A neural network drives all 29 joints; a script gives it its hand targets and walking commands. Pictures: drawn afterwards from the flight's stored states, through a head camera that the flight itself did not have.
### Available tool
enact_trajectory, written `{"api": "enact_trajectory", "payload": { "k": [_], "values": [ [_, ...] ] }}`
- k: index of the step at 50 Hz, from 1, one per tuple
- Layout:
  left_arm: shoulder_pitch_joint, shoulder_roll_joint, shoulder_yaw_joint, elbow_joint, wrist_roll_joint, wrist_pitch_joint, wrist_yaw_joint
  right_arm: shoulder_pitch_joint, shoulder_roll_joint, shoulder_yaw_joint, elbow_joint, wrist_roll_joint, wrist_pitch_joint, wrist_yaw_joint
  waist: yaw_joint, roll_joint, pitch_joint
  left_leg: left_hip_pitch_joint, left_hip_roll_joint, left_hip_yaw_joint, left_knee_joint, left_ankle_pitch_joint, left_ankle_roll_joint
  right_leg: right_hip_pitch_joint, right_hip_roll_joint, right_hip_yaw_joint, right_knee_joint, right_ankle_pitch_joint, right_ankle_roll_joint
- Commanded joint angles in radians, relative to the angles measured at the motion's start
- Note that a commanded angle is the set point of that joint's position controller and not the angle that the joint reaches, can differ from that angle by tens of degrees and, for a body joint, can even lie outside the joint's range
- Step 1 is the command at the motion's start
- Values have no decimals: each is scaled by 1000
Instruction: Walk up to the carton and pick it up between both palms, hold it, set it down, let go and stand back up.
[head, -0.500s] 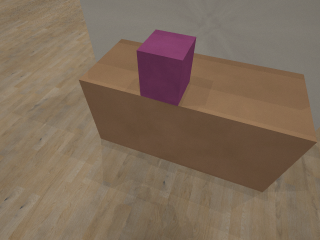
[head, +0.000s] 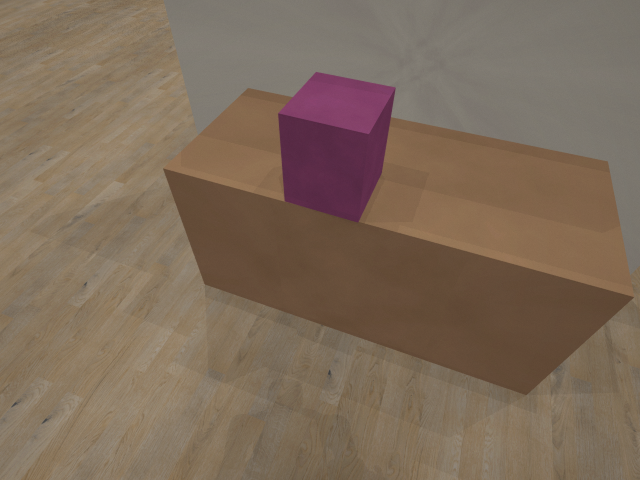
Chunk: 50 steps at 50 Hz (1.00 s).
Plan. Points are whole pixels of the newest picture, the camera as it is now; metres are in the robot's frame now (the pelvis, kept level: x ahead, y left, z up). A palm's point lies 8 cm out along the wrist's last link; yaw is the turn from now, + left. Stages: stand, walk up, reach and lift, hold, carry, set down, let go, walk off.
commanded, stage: stand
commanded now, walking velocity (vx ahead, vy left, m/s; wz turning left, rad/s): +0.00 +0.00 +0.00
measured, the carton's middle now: (337, 147) +0.87 -0.03 -0.08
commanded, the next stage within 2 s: walk up in 1.64 s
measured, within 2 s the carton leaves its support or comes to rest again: neither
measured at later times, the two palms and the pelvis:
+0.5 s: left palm out of the picture -0.01 +0.20 -0.15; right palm out of the picture -0.01 -0.20 -0.15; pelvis +0.01 +0.00 +0.01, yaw +0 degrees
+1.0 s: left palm out of the picture -0.02 +0.19 -0.14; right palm out of the picture -0.02 -0.20 -0.15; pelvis +0.01 -0.01 +0.01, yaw +0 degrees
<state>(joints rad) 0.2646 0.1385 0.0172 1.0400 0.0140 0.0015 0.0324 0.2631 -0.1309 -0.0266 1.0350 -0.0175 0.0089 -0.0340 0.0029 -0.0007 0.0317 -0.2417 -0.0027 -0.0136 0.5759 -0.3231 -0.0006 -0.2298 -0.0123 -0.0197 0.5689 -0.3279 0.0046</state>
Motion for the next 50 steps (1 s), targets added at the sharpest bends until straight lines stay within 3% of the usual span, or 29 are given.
{"api": "enact_trajectory", "payload": {
  "k": [1, 24, 40, 41, 45, 50],
  "values": [
    [50, 92, 19, -10, -1, -19, 6, 37, -86, -16, -11, 1, -22, -5, 2, 11, 6, 11, 66, -65, -134, 218, 29, 2, -59, 63, -141, 205, -42],
    [91, 32, -2, 142, 0, -13, 20, 79, -41, -3, 131, 5, -13, -21, -4, -2, 76, 46, 76, -50, -178, 253, 14, 40, -66, 60, -181, 245, -31],
    [104, 32, -5, 148, -1, -12, 20, 91, -37, 3, 147, 4, -13, -20, -2, -2, 80, 52, 79, -49, -196, 237, 11, 41, -65, 64, -200, 222, -33],
    [100, 26, -7, 146, -1, -13, 18, 90, -35, 3, 149, 4, -11, -21, -1, 23, 89, 46, 79, -45, -192, 241, 9, 44, -69, 66, -199, 227, -33],
    [105, 34, -5, 144, 0, -14, 17, 101, -33, 5, 151, 5, -11, -18, -4, -5, 80, 47, 78, -47, -198, 222, 8, 43, -64, 65, -202, 210, -33],
    [111, 21, -8, 144, 2, -16, 16, 103, -36, 4, 152, 5, -12, -20, -3, 1, 85, 47, 79, -45, -195, 226, 5, 37, -66, 65, -206, 215, -37]
  ]
}}
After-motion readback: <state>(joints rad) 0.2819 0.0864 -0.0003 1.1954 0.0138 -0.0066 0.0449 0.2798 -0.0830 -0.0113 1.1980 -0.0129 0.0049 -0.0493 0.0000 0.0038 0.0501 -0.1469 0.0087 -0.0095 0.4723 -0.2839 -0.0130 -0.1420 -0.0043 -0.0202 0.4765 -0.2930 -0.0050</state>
